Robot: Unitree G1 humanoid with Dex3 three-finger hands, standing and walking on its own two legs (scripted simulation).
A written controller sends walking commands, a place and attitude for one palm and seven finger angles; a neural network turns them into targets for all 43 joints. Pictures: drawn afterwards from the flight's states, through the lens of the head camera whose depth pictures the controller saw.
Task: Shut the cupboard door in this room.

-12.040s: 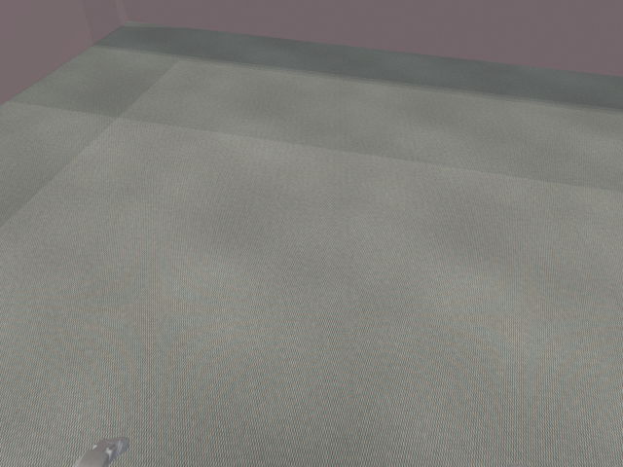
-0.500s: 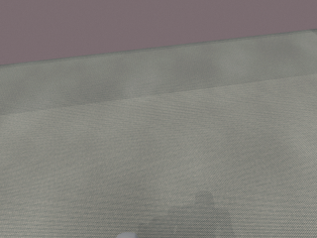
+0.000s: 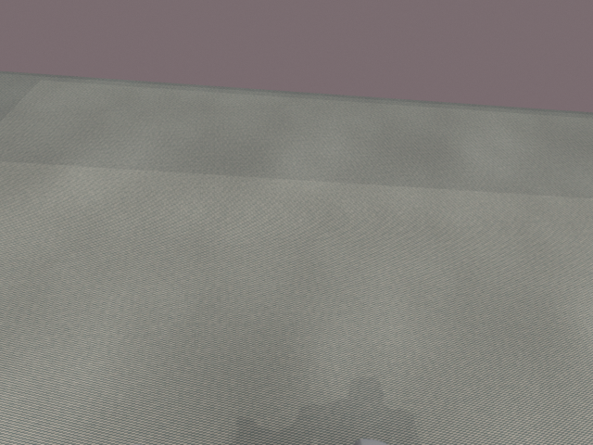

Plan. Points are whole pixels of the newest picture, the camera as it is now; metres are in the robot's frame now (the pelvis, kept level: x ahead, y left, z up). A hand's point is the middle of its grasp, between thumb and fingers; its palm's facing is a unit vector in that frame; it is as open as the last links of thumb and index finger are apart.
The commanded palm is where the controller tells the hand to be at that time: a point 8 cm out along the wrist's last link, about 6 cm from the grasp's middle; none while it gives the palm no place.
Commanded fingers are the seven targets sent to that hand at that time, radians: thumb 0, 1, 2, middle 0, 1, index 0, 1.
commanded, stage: turn or walk to find it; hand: left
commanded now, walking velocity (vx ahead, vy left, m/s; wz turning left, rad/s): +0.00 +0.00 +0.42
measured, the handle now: out of the picture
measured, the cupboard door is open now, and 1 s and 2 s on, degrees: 72 72 72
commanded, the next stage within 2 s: none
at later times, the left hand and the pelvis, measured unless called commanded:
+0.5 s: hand out of the picture +0.00 +0.13 -0.15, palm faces +0.25 -0.93 -0.28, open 7.3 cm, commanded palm none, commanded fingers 0.00 0.90 0.90 -0.20 -0.30 -0.20 -0.30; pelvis -0.03 -0.07 +0.00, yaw +14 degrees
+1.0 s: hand out of the picture -0.10 +0.18 -0.17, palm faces +0.47 -0.84 -0.26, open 7.4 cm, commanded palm none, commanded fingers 0.00 0.90 0.90 -0.20 -0.30 -0.20 -0.30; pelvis -0.06 -0.04 +0.00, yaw +26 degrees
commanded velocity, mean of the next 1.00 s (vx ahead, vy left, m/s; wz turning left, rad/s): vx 0.00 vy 0.00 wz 0.42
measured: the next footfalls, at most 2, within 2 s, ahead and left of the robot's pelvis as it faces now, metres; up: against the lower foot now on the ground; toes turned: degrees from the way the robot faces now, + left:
right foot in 0.22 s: +0.02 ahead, -0.15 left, +0.00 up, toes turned +3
left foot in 0.72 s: -0.08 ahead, +0.09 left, +0.00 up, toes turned +24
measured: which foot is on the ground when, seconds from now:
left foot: down 0.00-0.22, up 0.24-0.70, down 0.72-1.00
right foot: up 0.00-0.20, down 0.22-0.72, up 0.74-1.00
